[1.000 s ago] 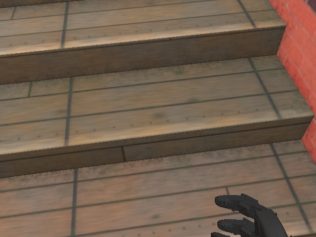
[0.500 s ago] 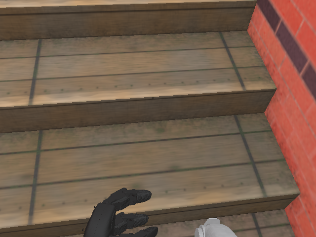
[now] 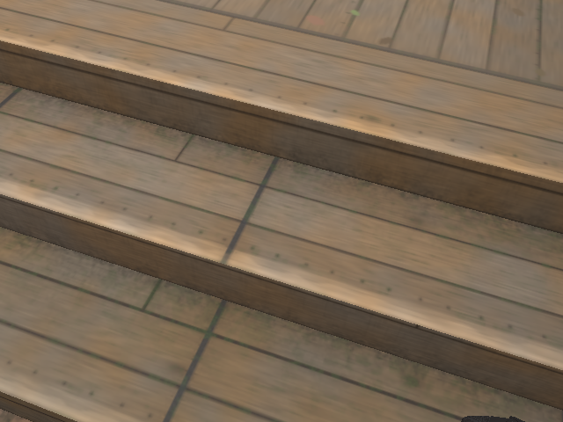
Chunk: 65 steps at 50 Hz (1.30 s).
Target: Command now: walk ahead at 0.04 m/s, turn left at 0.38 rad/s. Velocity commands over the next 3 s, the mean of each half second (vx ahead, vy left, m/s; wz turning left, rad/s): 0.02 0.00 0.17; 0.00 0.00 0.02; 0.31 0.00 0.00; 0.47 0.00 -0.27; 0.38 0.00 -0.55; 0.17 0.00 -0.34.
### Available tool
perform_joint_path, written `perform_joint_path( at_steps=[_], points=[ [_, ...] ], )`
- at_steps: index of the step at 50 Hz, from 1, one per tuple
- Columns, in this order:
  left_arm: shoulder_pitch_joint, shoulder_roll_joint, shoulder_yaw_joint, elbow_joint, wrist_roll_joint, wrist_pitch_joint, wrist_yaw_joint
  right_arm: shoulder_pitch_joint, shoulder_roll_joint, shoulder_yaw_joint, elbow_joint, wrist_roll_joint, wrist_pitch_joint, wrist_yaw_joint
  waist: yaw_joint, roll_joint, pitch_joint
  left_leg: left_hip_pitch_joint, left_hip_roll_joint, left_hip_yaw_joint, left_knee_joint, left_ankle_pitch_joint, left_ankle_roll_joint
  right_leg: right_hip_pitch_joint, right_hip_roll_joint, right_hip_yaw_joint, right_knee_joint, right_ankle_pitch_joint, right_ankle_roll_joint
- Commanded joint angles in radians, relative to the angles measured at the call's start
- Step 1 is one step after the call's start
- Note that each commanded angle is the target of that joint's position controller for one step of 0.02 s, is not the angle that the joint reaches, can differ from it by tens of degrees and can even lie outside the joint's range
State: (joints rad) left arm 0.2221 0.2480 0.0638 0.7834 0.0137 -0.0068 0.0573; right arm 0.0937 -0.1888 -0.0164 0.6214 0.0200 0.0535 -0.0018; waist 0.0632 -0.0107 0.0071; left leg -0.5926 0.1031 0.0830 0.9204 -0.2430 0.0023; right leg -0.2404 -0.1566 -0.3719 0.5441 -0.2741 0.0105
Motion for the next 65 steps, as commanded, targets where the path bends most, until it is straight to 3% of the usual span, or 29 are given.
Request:
perform_joint_path(
  at_steps=[1, 2, 3, 4, 5, 6, 7, 9, 12, 14, 17, 19, 21, 22, 23, 26, 29, 35, 49, 52, 54, 56, 58, 59, 60, 61, 62, 63, 65],
  points=[
    [-0.032, 0.161, 0.042, -0.051, -0.026, 0.023, -0.027, 0.012, -0.086, -0.051, -0.054, 0.005, -0.015, 0.018, -0.046, -0.072, -0.025, 0.152, -0.058, 0.069, -0.312, -0.045, 0.043, 0.067, -0.197, 0.186, -0.141, -0.001, -0.135],
    [0.028, 0.122, 0.03, -0.016, -0.027, 0.027, -0.041, 0.076, -0.119, -0.068, -0.029, -0.006, -0.024, 0.018, -0.057, -0.011, -0.034, 0.248, -0.096, 0.062, -0.451, 0.028, 0.067, 0.067, -0.135, 0.159, -0.025, 0.033, -0.105],
    [0.052, 0.059, 0.01, -0.012, 0.01, 0.017, -0.043, 0.12, -0.205, -0.092, -0.025, -0.016, -0.035, 0.02, -0.056, 0.151, -0.05, 0.389, 0.001, -0.125, -0.469, 0.408, 0.094, -0.06, -0.052, 0.112, 0.216, -0.08, -0.046],
    [0.009, 0.002, -0.016, -0.075, 0.035, 0.001, -0.039, 0.138, -0.284, -0.091, -0.053, -0.042, -0.039, 0.008, -0.043, 0.388, -0.102, 0.557, 0.227, -0.469, -0.505, 0.703, 0.264, -0.36, 0.092, 0.145, 0.503, -0.34, 0.075],
    [-0.018, 0.043, -0.002, -0.069, -0.001, 0.0, -0.029, 0.144, -0.191, -0.067, -0.061, -0.062, -0.059, 0.012, -0.088, 0.262, -0.245, 0.516, 0.294, -0.526, -0.533, 0.64, 0.389, -0.354, 0.085, 0.32, 0.718, -0.341, 0.1],
    [-0.039, 0.062, 0.006, -0.061, -0.031, 0.002, -0.033, 0.1, -0.147, -0.049, -0.064, -0.066, -0.071, 0.012, -0.077, 0.204, -0.226, 0.486, 0.263, -0.459, -0.537, 0.577, 0.382, -0.375, 0.069, 0.365, 0.794, -0.3, 0.103],
    [-0.08, 0.035, -0.002, -0.067, -0.023, 0.001, -0.036, 0.071, -0.123, -0.042, -0.057, -0.054, -0.08, 0.009, -0.059, 0.137, -0.187, 0.492, 0.218, -0.402, -0.521, 0.439, 0.319, -0.433, 0.039, 0.412, 0.723, -0.26, 0.087],
    [-0.111, 0.027, -0.004, -0.063, 0.004, 0.004, -0.023, 0.025, -0.086, -0.028, -0.054, -0.036, -0.08, -0.005, -0.041, 0.096, -0.151, 0.431, 0.186, -0.346, -0.519, 0.416, 0.247, -0.385, 0.027, 0.43, 0.654, -0.218, 0.079],
    [-0.031, -0.001, -0.012, -0.021, 0.005, 0.004, -0.027, 0.033, -0.077, -0.02, -0.043, -0.055, -0.086, -0.01, -0.026, 0.09, -0.199, 0.42, 0.154, -0.261, -0.503, 0.596, 0.242, -0.249, 0.059, 0.398, 0.577, -0.173, 0.076],
    [-0.026, -0.027, -0.023, -0.005, -0.003, 0.012, -0.028, 0.031, -0.077, -0.019, -0.031, -0.058, -0.078, -0.007, -0.032, 0.111, -0.177, 0.383, 0.12, -0.205, -0.499, 0.59, 0.23, -0.162, 0.076, 0.367, 0.437, -0.185, 0.073],
    [-0.043, -0.04, -0.032, 0.007, -0.006, 0.018, -0.034, 0.05, -0.066, -0.017, -0.006, -0.049, -0.064, -0.004, -0.054, 0.149, -0.118, 0.373, 0.099, -0.209, -0.517, 0.413, 0.219, -0.075, 0.098, 0.335, 0.16, -0.159, 0.062],
    [-0.015, -0.04, -0.038, 0.045, 0.008, 0.015, -0.041, 0.086, -0.035, -0.009, 0.036, -0.027, -0.061, 0.003, -0.046, 0.125, -0.081, 0.354, 0.061, -0.209, -0.526, 0.242, 0.166, 0.033, 0.097, 0.346, -0.1, 0.086, 0.033],
    [-0.003, 0.041, -0.029, 0.048, 0.032, 0.006, -0.046, 0.129, -0.04, -0.016, 0.087, -0.03, -0.068, 0.011, -0.073, 0.033, -0.06, 0.3, -0.015, -0.16, -0.508, 0.028, 0.106, 0.093, 0.04, 0.402, -0.106, 0.314, -0.001],
    [-0.012, 0.058, -0.015, 0.074, 0.011, 0.003, -0.05, 0.173, -0.021, -0.015, 0.103, -0.036, -0.067, 0.012, -0.104, -0.107, -0.04, 0.324, -0.049, -0.13, -0.55, -0.029, 0.079, 0.025, 0.043, 0.392, -0.09, 0.154, -0.039],
    [-0.014, 0.0, -0.023, 0.076, -0.004, -0.005, -0.061, 0.115, -0.052, -0.019, 0.121, -0.035, -0.063, 0.009, -0.06, -0.082, -0.01, 0.37, -0.061, -0.12, -0.519, -0.032, 0.059, -0.042, 0.066, 0.394, -0.121, 0.038, -0.046],
    [-0.015, -0.028, -0.03, 0.109, 0.012, -0.026, -0.059, 0.079, -0.054, -0.024, 0.15, -0.029, -0.057, 0.001, -0.061, -0.063, 0.008, 0.383, -0.055, -0.106, -0.505, 0.045, 0.055, -0.041, 0.071, 0.4, -0.157, 0.075, -0.035],
    [0.036, -0.011, -0.026, 0.155, 0.01, -0.029, -0.053, 0.102, -0.031, -0.024, 0.205, -0.023, -0.06, -0.001, -0.058, -0.031, -0.009, 0.39, -0.053, -0.093, -0.501, 0.095, 0.061, 0.004, 0.077, 0.4, -0.168, 0.139, -0.036],
    [0.071, -0.022, -0.034, 0.203, 0.01, -0.029, -0.044, 0.129, -0.049, -0.031, 0.284, -0.008, -0.056, -0.019, -0.052, 0.004, -0.018, 0.386, -0.046, -0.086, -0.506, 0.157, 0.047, 0.07, 0.086, 0.389, -0.187, 0.222, -0.037],
    [0.142, -0.023, -0.061, 0.275, 0.009, -0.022, -0.033, 0.162, -0.079, -0.03, 0.383, -0.008, -0.037, -0.03, -0.055, 0.015, 0.013, 0.407, -0.041, -0.082, -0.534, 0.217, 0.044, 0.085, 0.104, 0.367, -0.223, 0.221, -0.032],
    [0.139, -0.009, -0.055, 0.272, -0.009, -0.018, -0.023, 0.181, -0.112, -0.046, 0.4, 0.008, -0.033, -0.035, -0.062, 0.04, 0.03, 0.371, -0.061, -0.083, -0.55, -0.248, 0.083, 0.025, 0.148, 0.328, -0.159, -0.13, -0.072],
    [0.133, -0.016, -0.054, 0.255, -0.013, -0.026, -0.016, 0.188, -0.133, -0.057, 0.398, 0.015, -0.036, -0.038, -0.061, 0.091, 0.112, 0.302, -0.009, -0.176, -0.619, -0.486, 0.127, -0.085, 0.158, 0.321, -0.083, -0.272, -0.088],
    [0.142, -0.038, -0.06, 0.245, -0.01, -0.048, -0.018, 0.22, -0.146, -0.066, 0.399, 0.022, -0.048, -0.038, -0.06, 0.123, 0.131, 0.31, 0.067, -0.293, -0.672, -0.548, 0.176, -0.152, 0.156, 0.315, 0.0, -0.246, -0.101],
    [0.18, -0.044, -0.062, 0.256, -0.008, -0.067, -0.026, 0.178, -0.143, -0.069, 0.374, 0.024, -0.06, -0.032, -0.028, 0.095, 0.113, 0.275, 0.09, -0.321, -0.673, -0.48, 0.193, -0.088, 0.14, 0.335, -0.017, -0.183, -0.129],
    [0.217, -0.06, -0.069, 0.263, -0.012, -0.077, -0.03, 0.119, -0.132, -0.065, 0.349, 0.018, -0.066, -0.027, 0.002, 0.066, 0.113, 0.226, 0.058, -0.273, -0.626, -0.402, 0.172, -0.023, 0.126, 0.356, -0.064, -0.186, -0.149],
    [0.262, -0.009, -0.056, 0.279, -0.009, -0.079, -0.031, 0.061, -0.108, -0.059, 0.33, 0.028, -0.076, -0.023, 0.028, -0.001, 0.108, 0.144, 0.007, -0.178, -0.541, -0.322, 0.145, 0.066, 0.102, 0.417, -0.135, -0.199, -0.167],
    [0.32, 0.056, -0.036, 0.297, -0.017, -0.079, -0.031, 0.024, -0.072, -0.047, 0.309, 0.027, -0.096, -0.016, 0.039, -0.134, 0.106, 0.039, -0.083, -0.053, -0.365, -0.21, 0.094, 0.171, 0.042, 0.548, -0.212, -0.216, -0.198],
    [0.389, 0.122, -0.013, 0.308, -0.024, -0.075, -0.032, 0.01, -0.049, -0.036, 0.3, 0.016, -0.119, -0.008, 0.064, -0.254, 0.084, -0.099, -0.136, 0.034, -0.154, -0.118, 0.042, 0.307, -0.074, 0.739, -0.304, -0.18, -0.253],
    [0.445, 0.102, -0.013, 0.311, -0.025, -0.08, -0.036, -0.033, -0.041, -0.027, 0.283, 0.001, -0.139, 0.004, 0.092, -0.247, 0.086, -0.215, -0.125, 0.003, 0.025, -0.176, 0.022, 0.38, -0.18, 0.89, -0.362, -0.092, -0.319],
    [0.444, 0.101, -0.015, 0.31, -0.012, -0.096, -0.034, -0.043, -0.044, -0.022, 0.266, 0.026, -0.161, 0.027, 0.056, -0.144, 0.096, -0.454, -0.043, -0.09, 0.434, -0.275, 0.014, 0.48, -0.25, 0.904, -0.351, 0.141, -0.351]
  ],
)
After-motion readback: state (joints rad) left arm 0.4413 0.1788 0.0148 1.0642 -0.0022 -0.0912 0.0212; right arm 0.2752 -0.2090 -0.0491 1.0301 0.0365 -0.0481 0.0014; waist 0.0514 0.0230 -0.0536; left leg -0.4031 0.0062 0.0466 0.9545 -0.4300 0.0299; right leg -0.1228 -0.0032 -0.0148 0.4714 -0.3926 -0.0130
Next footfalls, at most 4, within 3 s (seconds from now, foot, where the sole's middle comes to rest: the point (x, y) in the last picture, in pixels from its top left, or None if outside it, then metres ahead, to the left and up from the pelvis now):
0.06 left None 0.11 0.12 -0.77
0.40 right None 0.09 -0.12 -0.77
1.60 left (167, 404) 0.47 0.27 -0.62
2.28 right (294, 235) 0.82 0.03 -0.47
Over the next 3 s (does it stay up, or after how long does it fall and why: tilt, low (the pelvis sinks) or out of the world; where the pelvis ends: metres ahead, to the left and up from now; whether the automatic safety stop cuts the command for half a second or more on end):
stays up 1.01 0.12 0.31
